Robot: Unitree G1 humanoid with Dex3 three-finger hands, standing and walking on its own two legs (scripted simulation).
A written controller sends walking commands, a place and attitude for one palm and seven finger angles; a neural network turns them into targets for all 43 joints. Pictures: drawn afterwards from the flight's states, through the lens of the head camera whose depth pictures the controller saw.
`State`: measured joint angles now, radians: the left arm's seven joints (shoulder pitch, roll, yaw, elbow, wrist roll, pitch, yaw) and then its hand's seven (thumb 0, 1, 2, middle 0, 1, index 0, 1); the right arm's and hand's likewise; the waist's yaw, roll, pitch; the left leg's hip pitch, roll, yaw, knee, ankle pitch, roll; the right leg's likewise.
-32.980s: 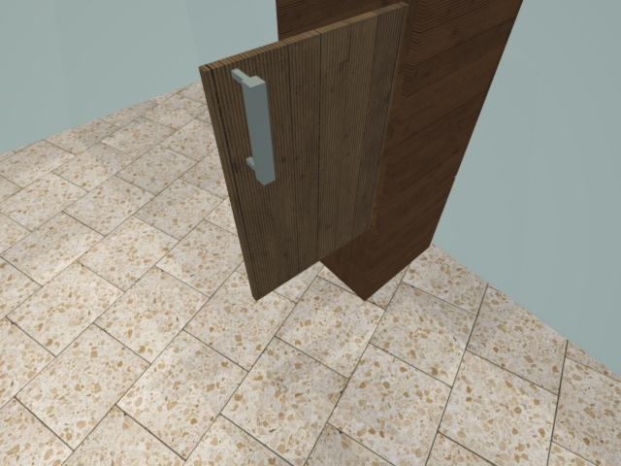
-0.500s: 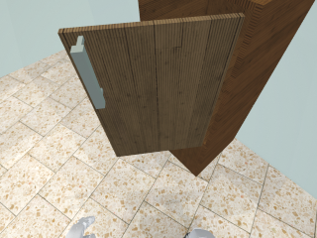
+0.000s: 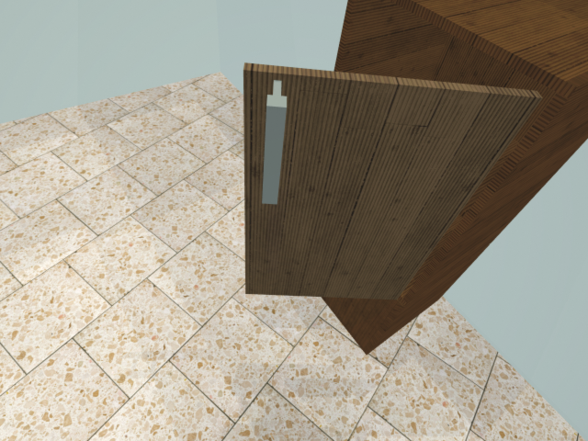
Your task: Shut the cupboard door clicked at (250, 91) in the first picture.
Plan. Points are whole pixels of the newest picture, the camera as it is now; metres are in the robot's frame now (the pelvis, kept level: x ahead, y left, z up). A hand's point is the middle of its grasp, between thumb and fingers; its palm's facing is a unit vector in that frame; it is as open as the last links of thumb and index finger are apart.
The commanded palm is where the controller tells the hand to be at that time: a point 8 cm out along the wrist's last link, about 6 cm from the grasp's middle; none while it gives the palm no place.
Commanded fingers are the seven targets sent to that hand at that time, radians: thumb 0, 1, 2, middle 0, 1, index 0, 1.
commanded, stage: come to a stop and stand still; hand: left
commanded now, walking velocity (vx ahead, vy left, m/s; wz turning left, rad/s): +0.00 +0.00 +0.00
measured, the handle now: (273, 146) +0.46 +0.09 +0.15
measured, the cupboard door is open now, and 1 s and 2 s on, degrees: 55 55 55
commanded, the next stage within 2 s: look again from close up in 0.52 s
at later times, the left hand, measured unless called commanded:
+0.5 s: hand out of the picture -0.04 +0.15 -0.18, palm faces -0.02 -0.99 -0.14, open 7.3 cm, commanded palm none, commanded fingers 0.00 0.90 0.90 -0.20 -0.30 -0.20 -0.30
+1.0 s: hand out of the picture +0.01 +0.22 -0.16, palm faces +0.01 -0.94 -0.34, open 7.4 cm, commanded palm none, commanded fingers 0.00 0.90 0.90 -0.20 -0.30 -0.20 -0.30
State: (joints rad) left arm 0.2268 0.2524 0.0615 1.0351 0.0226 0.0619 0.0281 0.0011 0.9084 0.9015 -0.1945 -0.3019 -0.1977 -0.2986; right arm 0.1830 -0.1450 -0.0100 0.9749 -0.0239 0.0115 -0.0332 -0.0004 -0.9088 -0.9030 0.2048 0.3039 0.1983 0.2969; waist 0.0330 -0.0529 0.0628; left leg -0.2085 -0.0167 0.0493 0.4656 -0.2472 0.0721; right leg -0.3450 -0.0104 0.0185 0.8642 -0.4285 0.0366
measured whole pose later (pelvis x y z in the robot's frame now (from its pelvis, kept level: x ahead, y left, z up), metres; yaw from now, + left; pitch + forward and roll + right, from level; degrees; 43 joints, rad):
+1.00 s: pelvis -0.05 -0.01 -0.01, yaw +0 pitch -3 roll -1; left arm 0.26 0.29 0.02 0.98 0.03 -0.02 0.03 0.00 0.91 0.90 -0.20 -0.30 -0.20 -0.30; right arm 0.16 -0.29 -0.04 0.99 -0.02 -0.02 -0.01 0.00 -0.91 -0.90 0.20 0.30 0.20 0.30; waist 0.00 0.02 0.00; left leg -0.26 -0.02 0.06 0.50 -0.19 0.06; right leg -0.14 0.01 0.00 0.50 -0.31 0.00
